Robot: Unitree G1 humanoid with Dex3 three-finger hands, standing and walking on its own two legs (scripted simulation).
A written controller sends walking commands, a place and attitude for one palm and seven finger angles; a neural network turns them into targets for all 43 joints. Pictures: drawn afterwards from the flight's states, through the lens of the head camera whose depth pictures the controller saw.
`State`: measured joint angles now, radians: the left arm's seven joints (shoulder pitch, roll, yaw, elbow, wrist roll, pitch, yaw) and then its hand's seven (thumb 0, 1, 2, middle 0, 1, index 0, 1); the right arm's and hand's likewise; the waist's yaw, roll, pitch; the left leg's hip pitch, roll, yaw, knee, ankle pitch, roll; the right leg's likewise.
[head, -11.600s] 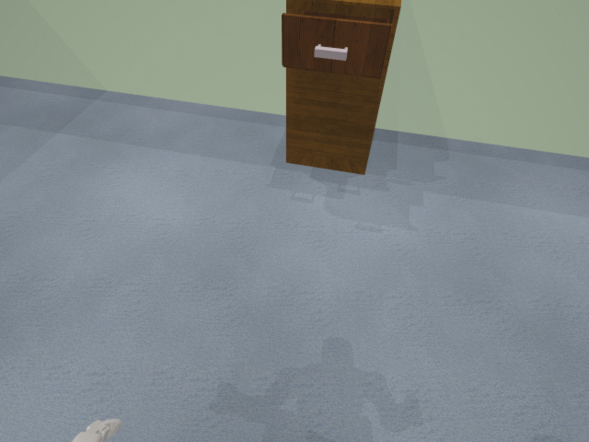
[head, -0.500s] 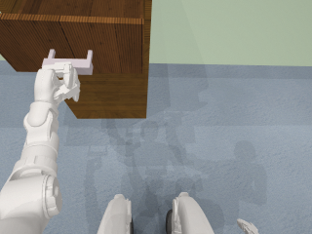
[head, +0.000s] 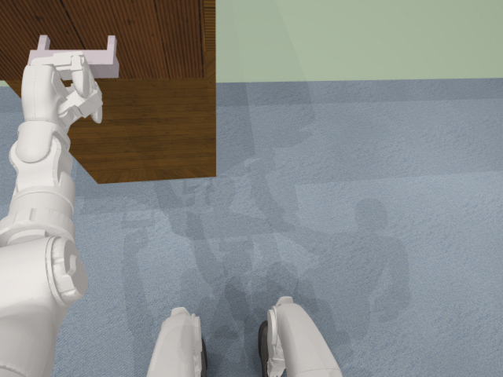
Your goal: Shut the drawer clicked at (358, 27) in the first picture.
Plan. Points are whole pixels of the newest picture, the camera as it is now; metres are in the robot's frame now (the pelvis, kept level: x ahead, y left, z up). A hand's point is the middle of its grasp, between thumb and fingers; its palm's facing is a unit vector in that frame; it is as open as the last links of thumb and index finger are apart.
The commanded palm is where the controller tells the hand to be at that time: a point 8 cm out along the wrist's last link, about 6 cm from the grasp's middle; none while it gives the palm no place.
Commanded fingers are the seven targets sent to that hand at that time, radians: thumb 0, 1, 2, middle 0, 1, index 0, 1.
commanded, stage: push the drawer shut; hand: left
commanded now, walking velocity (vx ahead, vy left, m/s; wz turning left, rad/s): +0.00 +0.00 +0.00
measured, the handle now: (77, 53) +0.60 +0.23 +0.05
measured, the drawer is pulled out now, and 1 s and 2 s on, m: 0.07 0.00 0.00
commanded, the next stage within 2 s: pull the fist back off the drawer in 0.96 s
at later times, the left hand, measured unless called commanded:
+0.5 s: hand (99, 63) +0.58 +0.19 +0.06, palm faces +0.03 -1.00 -0.03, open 3.4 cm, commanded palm +0.57 +0.22 +0.06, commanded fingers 0.00 0.90 0.90 -1.40 -1.60 -1.40 -1.60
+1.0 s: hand (90, 51) +0.60 +0.21 +0.06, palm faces +0.02 -1.00 -0.04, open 3.1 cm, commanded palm +0.63 +0.20 +0.06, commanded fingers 0.00 0.90 0.90 -1.40 -1.60 -1.40 -1.60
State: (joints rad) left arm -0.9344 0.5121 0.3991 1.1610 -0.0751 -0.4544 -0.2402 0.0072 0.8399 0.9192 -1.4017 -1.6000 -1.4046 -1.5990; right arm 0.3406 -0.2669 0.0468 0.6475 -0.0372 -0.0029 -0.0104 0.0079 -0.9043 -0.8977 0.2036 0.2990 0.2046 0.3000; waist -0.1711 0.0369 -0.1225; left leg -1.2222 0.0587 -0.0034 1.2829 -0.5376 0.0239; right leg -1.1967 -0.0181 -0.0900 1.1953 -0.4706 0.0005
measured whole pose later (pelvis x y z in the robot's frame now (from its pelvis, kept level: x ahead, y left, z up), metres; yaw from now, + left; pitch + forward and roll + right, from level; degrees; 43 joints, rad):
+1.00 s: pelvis -0.01 +0.00 -0.02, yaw -2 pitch +33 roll -8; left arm -1.31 0.80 0.41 1.36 0.05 -0.32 -0.27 0.02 0.69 0.94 -1.40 -1.60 -1.40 -1.60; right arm 0.38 -0.26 0.11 0.64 -0.07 0.02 0.00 0.00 -0.90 -0.90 0.20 0.30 0.20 0.30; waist -0.30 0.05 -0.10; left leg -1.41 0.08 -0.06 1.36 -0.54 0.02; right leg -1.35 0.00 -0.14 1.22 -0.45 -0.01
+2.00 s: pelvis +0.04 +0.00 +0.02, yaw -2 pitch +30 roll -5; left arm -0.84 0.52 0.45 0.94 -0.08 -0.36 -0.25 0.02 0.90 0.90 -1.40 -1.60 -1.40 -1.60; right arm 0.35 -0.26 0.03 0.59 -0.03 0.07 0.03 0.01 -0.91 -0.90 0.20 0.30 0.20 0.30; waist -0.18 0.06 -0.13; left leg -1.16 0.08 0.00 1.20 -0.57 0.02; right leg -1.13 0.01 -0.08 1.09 -0.48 0.01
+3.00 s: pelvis +0.05 -0.01 +0.12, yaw +1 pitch -3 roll -1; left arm 0.42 0.33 0.25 -0.35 -0.06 -0.08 0.08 0.01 0.90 0.90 -1.40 -1.60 -1.41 -1.60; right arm 0.20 -0.22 0.05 0.60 -0.01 -0.07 -0.08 0.01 -0.90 -0.90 0.20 0.30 0.20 0.30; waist 0.07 0.08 0.00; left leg -0.09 0.02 0.02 0.43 -0.29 0.00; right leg -0.10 0.00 -0.04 0.39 -0.24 0.00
